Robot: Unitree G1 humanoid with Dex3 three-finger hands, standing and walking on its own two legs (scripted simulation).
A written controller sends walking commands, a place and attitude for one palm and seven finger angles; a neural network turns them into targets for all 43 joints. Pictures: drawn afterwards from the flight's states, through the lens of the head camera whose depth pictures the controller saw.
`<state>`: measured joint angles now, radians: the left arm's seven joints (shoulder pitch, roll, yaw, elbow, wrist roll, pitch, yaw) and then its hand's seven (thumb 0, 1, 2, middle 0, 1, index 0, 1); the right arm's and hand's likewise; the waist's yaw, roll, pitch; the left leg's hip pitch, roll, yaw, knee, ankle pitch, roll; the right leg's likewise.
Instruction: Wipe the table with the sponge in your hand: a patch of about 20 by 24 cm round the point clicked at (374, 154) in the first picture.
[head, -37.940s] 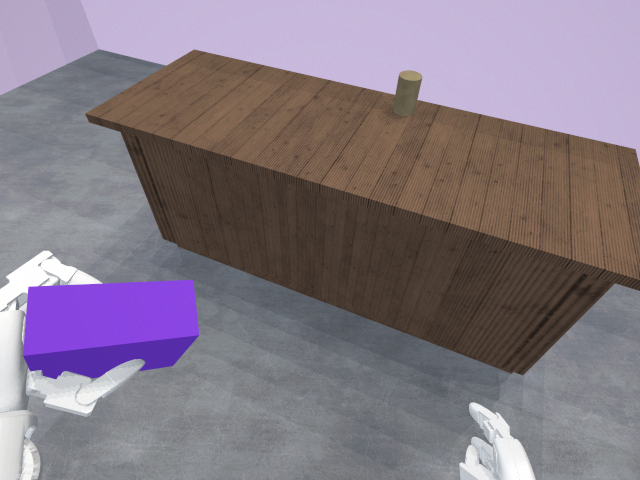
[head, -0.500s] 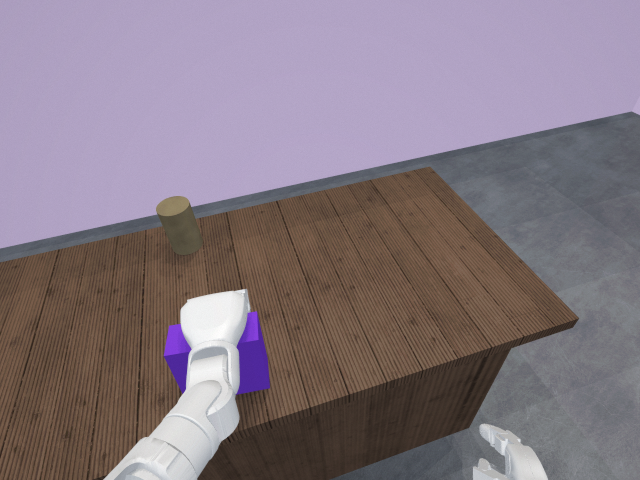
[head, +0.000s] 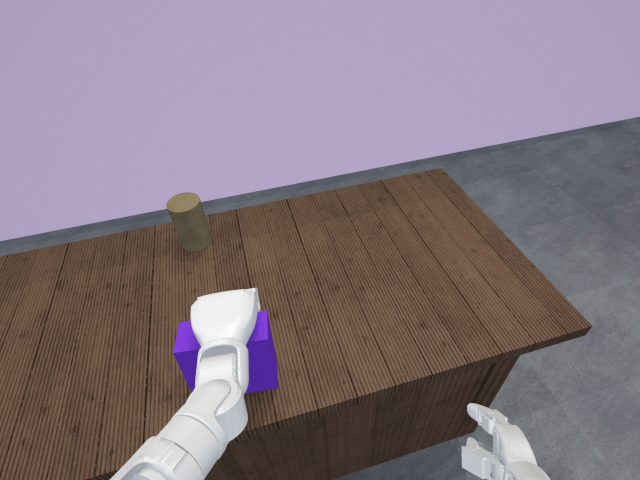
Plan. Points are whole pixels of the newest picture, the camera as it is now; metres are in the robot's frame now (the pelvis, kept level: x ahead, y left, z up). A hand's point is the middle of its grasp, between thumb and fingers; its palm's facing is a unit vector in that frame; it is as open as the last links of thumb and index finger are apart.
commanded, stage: wipe forward along the third lane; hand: left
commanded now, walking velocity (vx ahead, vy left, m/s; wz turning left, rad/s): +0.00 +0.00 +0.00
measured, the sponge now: (233, 365) +0.30 +0.19 -0.06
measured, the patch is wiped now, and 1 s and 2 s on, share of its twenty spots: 0.80 0.90 1.00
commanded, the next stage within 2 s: wipe back along the third lane in 1.56 s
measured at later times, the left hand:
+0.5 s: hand (239, 314) +0.35 +0.18 +0.00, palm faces -0.08 +0.00 -1.00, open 9.7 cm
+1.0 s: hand (239, 289) +0.40 +0.19 +0.00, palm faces -0.08 +0.01 -1.00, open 9.7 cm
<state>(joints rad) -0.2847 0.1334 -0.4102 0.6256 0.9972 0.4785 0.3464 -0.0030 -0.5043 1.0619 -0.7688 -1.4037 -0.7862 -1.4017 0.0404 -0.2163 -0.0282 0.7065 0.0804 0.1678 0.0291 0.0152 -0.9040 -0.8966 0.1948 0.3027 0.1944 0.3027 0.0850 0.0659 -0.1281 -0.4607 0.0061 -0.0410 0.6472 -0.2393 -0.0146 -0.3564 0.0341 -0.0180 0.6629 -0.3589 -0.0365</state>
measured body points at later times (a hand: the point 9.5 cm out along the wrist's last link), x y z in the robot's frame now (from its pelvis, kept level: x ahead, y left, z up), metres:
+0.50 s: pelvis -0.03 -0.01 -0.02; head -0.03 -0.02 +0.43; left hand +0.35 +0.18 +0.05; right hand +0.11 -0.25 -0.14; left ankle +0.06 +0.13 -0.72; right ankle -0.01 -0.10 -0.72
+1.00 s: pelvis -0.05 -0.01 -0.03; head -0.01 -0.01 +0.42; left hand +0.40 +0.19 +0.05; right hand +0.03 -0.27 -0.16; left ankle +0.06 +0.13 -0.72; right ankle -0.01 -0.10 -0.72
